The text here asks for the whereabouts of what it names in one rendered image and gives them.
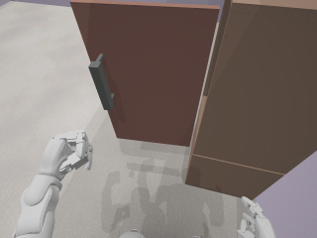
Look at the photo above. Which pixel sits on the handle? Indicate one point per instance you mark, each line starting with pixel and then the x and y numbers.
pixel 100 81

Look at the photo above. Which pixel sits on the right robot hand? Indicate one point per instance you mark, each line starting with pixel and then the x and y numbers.
pixel 260 226

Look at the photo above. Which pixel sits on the cupboard door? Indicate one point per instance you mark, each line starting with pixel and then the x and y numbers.
pixel 155 61

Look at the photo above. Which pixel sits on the left robot hand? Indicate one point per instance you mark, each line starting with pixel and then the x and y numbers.
pixel 59 159

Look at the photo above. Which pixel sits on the robot left forearm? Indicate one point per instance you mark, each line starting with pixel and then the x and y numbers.
pixel 38 202

